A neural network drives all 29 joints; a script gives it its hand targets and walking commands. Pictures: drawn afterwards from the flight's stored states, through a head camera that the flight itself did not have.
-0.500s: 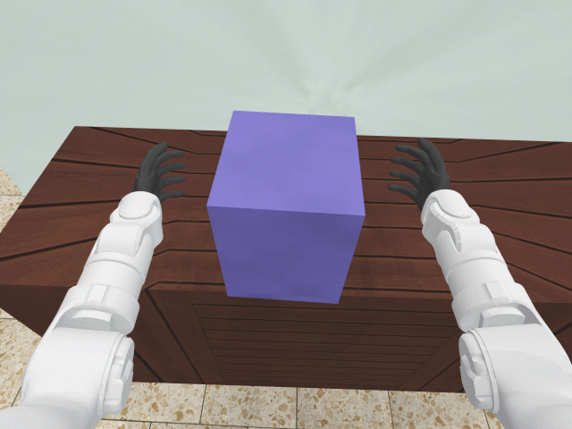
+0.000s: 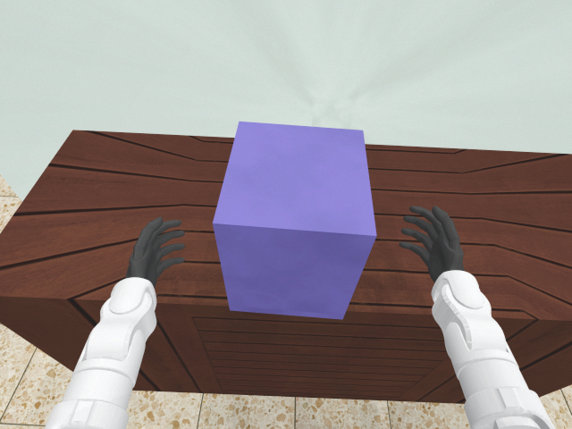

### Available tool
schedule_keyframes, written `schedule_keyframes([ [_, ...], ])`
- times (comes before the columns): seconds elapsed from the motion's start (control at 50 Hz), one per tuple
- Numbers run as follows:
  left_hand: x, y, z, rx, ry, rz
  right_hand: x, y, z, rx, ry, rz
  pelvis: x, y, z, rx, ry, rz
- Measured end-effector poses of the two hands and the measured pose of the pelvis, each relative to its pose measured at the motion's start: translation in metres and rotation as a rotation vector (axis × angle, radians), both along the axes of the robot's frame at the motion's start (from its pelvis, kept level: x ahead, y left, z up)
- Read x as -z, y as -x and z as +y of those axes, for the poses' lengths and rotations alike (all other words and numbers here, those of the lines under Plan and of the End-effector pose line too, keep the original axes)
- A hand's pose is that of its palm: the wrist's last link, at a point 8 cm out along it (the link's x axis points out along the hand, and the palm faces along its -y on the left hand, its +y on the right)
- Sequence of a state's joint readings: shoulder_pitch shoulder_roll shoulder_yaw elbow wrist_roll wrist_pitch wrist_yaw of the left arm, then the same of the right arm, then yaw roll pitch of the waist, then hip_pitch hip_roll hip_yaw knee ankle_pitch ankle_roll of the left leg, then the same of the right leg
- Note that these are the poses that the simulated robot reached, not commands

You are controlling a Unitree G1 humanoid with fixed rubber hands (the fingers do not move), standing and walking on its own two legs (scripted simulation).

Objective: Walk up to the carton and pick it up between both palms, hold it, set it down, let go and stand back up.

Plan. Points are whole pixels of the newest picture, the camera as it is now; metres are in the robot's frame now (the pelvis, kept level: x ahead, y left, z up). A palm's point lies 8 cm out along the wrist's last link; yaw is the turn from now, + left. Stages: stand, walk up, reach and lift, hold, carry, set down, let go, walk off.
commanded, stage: set down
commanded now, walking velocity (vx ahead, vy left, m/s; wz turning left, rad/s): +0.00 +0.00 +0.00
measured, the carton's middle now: (293, 224) +0.42 -0.01 +0.01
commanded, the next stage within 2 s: let go in 1.90 s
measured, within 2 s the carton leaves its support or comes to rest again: neither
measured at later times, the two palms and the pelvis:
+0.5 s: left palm (129, 343) +0.23 +0.21 -0.01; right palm (435, 353) +0.22 -0.21 -0.02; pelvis -0.01 +0.00 +0.00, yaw +0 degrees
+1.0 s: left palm (122, 367) +0.21 +0.23 -0.04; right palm (435, 350) +0.23 -0.22 -0.03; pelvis +0.03 +0.01 +0.00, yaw +0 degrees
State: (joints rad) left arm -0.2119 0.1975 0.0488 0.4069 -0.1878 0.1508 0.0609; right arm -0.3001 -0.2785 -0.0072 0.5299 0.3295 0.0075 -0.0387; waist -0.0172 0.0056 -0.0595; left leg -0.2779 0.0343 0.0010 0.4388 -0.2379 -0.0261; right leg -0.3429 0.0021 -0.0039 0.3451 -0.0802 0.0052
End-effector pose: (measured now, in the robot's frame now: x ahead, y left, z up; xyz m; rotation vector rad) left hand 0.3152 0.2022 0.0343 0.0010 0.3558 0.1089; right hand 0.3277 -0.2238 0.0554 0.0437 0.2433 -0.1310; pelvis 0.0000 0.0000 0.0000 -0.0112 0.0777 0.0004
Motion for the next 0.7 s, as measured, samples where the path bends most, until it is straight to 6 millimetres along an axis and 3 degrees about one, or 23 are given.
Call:
schedule_keyframes([
  [0.24, 0.01, 0.047, 0.007, -0.033, -0.002, -0.026, 0.029, 0.059, -0.006, 0.014, -0.017, 0.051, 0.0, 0.008, -0.001, 0.0, -0.002, -0.048],
  [0.46, 0.032, 0.078, 0.008, -0.046, -0.007, -0.011, 0.064, 0.098, 0.012, 0.017, -0.033, 0.117, 0.0, 0.009, -0.002, 0.0, -0.003, -0.052],
  [0.58, 0.055, 0.093, 0.012, -0.059, -0.012, 0.076, 0.081, 0.109, 0.018, 0.018, -0.027, 0.168, 0.0, 0.005, -0.002, -0.001, -0.003, -0.049],
  [0.7, 0.064, 0.094, 0.012, -0.055, -0.012, 0.111, 0.082, 0.102, 0.012, 0.029, 0.001, 0.159, 0.0, -0.006, 0.0, -0.001, 0.0, -0.038],
])
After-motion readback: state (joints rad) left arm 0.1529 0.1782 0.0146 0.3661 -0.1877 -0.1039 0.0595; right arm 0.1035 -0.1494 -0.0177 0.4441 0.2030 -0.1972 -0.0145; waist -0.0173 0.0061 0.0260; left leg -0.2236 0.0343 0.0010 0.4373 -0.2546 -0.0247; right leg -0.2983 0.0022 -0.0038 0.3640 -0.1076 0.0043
